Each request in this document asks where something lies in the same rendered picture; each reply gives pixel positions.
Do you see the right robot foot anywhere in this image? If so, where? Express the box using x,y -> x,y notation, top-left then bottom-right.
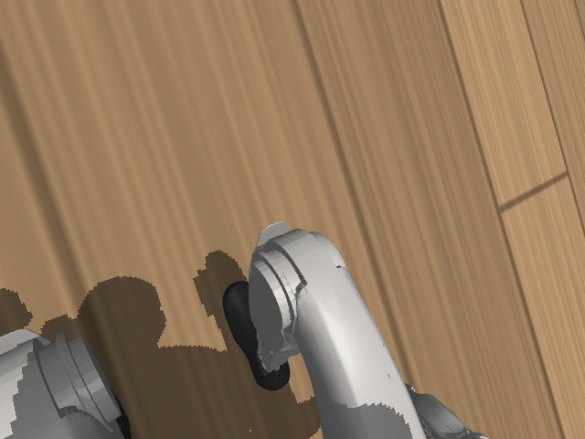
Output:
223,281 -> 290,391

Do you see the left robot foot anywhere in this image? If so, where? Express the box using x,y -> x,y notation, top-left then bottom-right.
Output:
112,391 -> 132,439

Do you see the right robot hand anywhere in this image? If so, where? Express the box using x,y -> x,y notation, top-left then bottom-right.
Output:
405,383 -> 472,439

